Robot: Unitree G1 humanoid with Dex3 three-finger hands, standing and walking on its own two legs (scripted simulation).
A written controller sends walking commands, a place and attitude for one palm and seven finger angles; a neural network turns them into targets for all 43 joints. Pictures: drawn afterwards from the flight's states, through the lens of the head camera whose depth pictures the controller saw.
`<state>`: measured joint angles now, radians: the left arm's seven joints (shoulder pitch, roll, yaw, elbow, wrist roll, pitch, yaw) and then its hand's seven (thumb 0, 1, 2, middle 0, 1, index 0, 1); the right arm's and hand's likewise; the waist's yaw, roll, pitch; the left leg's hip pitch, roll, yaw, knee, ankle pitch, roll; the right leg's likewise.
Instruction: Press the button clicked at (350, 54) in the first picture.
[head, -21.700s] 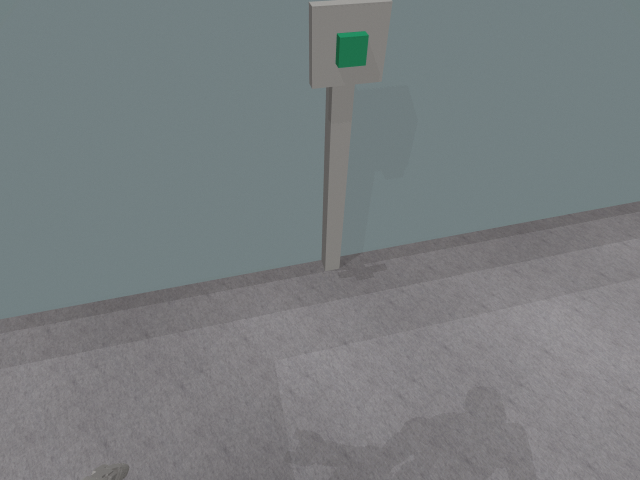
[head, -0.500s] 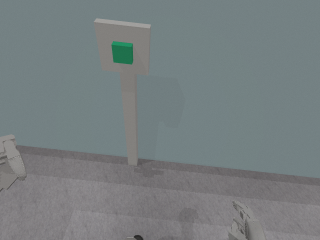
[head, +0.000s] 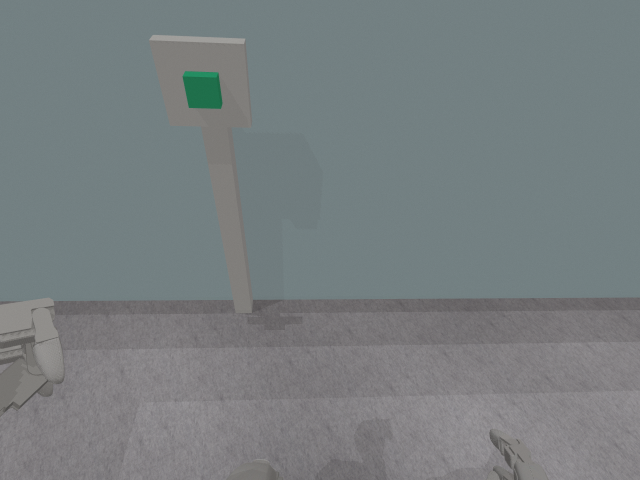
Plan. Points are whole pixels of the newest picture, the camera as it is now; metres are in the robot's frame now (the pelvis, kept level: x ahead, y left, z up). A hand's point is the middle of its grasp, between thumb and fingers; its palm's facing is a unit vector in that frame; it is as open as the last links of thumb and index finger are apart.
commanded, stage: stop stepping back and stand still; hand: left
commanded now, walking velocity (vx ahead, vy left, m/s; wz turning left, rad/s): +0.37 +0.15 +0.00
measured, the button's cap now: (203, 89) +0.80 +0.30 +0.11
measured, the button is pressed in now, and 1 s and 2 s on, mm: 0 0 0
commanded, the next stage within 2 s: let the arm hang, fingers relaxed in 1.24 s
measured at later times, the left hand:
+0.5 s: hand out of the picture +0.07 +0.26 +0.16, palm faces +0.52 -0.74 -0.43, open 3.1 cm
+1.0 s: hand out of the picture +0.09 +0.29 +0.16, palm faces +0.46 -0.76 -0.46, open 3.1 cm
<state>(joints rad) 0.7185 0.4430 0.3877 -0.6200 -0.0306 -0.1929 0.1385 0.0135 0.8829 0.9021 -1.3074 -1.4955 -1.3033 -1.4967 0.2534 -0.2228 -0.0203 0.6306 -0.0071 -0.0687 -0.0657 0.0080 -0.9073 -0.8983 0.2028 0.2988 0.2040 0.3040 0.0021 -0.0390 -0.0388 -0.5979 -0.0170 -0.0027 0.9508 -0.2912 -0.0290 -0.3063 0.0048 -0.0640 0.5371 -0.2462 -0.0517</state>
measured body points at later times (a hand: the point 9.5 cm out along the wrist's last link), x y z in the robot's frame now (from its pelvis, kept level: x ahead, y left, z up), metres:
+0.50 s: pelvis -0.08 +0.00 -0.01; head -0.11 -0.01 +0.44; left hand +0.03 +0.30 +0.19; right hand +0.08 -0.22 -0.11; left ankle -0.09 +0.14 -0.67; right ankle -0.02 -0.09 -0.73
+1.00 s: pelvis -0.07 +0.03 +0.00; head -0.06 +0.04 +0.45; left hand +0.06 +0.33 +0.18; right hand +0.11 -0.18 -0.09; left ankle -0.07 +0.14 -0.73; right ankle -0.04 -0.07 -0.73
